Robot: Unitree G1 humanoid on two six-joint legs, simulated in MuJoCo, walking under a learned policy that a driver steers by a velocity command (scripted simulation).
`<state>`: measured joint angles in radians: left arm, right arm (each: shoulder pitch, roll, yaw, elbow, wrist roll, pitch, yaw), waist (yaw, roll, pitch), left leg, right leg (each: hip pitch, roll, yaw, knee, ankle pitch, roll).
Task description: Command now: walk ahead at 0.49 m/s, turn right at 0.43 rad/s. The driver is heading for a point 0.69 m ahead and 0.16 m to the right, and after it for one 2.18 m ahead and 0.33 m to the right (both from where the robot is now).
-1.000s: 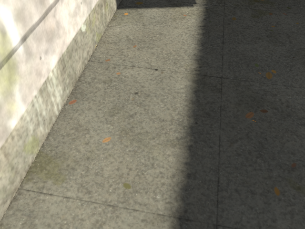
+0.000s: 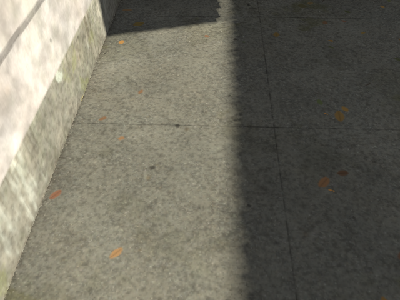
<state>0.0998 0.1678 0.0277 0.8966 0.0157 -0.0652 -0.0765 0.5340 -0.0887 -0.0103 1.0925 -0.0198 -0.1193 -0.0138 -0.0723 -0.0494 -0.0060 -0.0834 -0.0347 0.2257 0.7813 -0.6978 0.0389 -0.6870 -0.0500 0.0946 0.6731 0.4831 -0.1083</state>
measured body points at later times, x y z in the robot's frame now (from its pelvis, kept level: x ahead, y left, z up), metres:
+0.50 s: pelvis +0.31 +0.02 -0.12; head +0.33 +0.02 +0.33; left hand +0.46 +0.24 -0.26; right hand +0.44 -0.28 -0.19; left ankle +0.45 +0.12 -0.84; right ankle +0.24 -0.11 -0.84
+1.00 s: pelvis +0.54 -0.08 -0.12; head +0.57 -0.09 +0.33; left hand +0.86 -0.04 -0.20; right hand +0.35 -0.28 -0.25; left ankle +0.46 +0.12 -0.84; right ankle +0.60 -0.26 -0.83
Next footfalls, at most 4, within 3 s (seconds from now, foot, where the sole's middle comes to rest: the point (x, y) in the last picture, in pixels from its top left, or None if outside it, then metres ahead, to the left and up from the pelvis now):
0.16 right None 0.28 -0.11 -0.88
0.50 left None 0.49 0.11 -0.88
1.04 right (272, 278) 0.63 -0.28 -0.88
1.56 left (242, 192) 1.03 -0.22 -0.88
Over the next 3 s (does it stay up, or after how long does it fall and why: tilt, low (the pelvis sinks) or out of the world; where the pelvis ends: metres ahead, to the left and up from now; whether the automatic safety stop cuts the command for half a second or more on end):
stays up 1.60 -0.25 -0.11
